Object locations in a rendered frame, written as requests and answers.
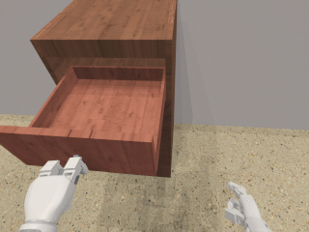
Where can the robot left hand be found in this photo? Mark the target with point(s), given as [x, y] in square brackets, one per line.
[50, 195]

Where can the left robot forearm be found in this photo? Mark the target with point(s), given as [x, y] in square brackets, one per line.
[38, 226]

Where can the cabinet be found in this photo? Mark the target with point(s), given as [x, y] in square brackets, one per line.
[117, 33]

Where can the handle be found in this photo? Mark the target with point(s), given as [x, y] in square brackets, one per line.
[61, 171]

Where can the robot right hand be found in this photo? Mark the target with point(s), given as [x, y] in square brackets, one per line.
[238, 211]

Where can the right robot forearm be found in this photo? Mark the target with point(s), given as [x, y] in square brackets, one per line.
[256, 224]

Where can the drawer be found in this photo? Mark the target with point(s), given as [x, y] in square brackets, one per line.
[111, 116]

